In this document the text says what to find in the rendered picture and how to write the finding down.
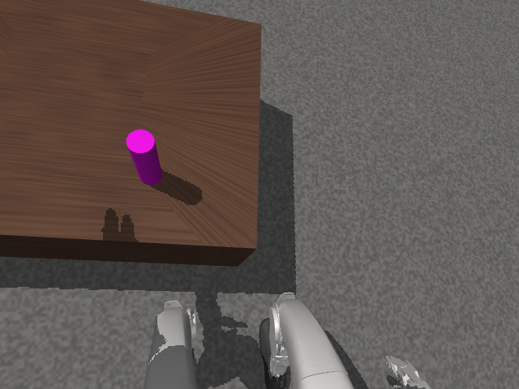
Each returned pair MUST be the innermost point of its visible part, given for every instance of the right robot foot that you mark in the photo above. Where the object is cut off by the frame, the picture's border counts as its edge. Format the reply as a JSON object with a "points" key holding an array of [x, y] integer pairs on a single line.
{"points": [[271, 382]]}

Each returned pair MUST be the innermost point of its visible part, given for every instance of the right robot hand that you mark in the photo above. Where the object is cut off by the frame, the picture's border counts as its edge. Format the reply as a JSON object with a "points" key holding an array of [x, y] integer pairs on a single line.
{"points": [[407, 374]]}

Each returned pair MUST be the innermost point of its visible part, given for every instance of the can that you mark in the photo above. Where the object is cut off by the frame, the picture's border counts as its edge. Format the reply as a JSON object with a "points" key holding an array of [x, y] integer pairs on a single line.
{"points": [[143, 150]]}

